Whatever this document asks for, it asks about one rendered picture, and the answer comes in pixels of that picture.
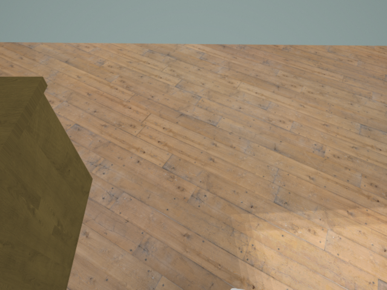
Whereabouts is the table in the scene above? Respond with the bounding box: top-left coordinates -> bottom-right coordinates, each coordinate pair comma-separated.
0,77 -> 93,290

